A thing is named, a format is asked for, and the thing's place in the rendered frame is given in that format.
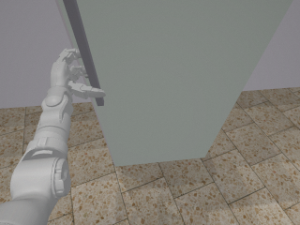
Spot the robot left upper arm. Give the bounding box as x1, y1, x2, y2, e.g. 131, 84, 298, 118
0, 157, 71, 225

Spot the robot left forearm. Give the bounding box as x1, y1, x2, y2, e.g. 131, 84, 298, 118
9, 86, 74, 199

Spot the handle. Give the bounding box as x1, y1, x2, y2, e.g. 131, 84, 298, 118
63, 0, 104, 106

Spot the fridge door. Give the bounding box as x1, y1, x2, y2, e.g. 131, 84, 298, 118
58, 0, 293, 167

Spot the left robot hand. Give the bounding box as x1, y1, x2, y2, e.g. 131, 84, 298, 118
50, 48, 106, 99

